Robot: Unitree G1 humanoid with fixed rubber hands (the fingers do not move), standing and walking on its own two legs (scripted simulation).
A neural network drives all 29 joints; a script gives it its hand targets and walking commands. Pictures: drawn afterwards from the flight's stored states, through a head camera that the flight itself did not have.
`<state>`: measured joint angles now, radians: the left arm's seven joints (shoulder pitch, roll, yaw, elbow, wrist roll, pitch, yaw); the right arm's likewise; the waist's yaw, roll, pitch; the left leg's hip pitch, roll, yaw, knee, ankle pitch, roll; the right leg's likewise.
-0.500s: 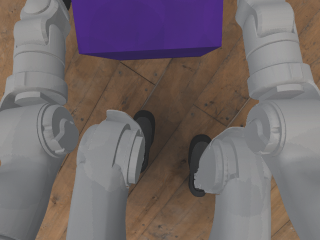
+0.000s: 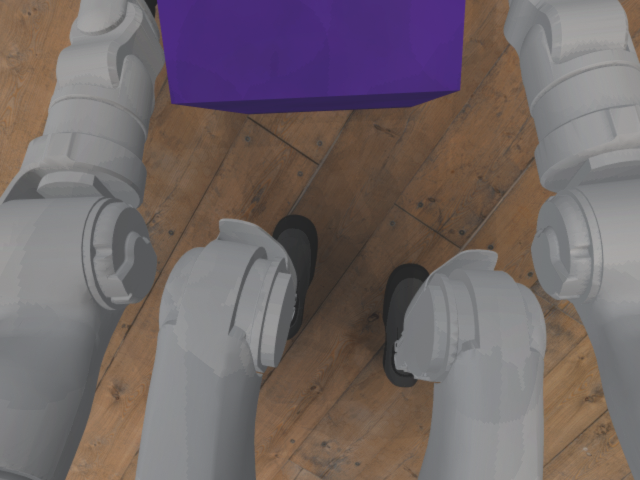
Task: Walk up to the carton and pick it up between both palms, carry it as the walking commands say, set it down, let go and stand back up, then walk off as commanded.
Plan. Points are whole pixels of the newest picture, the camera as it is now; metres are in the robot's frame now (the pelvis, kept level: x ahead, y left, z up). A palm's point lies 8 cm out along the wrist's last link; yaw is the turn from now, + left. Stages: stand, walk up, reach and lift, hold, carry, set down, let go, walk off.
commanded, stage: set down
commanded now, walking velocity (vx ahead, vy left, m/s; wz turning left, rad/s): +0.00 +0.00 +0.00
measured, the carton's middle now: out of the picture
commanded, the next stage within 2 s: let go in 1.48 s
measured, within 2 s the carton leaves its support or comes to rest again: neither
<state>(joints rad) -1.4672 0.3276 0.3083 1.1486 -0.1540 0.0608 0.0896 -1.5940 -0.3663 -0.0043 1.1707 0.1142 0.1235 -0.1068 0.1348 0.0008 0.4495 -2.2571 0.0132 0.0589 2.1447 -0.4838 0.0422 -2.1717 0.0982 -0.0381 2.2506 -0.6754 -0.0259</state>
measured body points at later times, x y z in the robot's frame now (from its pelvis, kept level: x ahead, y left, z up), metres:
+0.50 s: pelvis +0.00 +0.00 +0.04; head +0.36 +0.03 +0.31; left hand +0.53 +0.28 -0.09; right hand +0.61 -0.09 -0.09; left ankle +0.14 +0.10 -0.34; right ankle +0.09 -0.10 -0.34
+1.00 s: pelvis +0.03 +0.00 +0.16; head +0.36 +0.02 +0.47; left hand +0.53 +0.29 +0.06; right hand +0.62 -0.11 +0.06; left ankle +0.14 +0.10 -0.34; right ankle +0.09 -0.10 -0.34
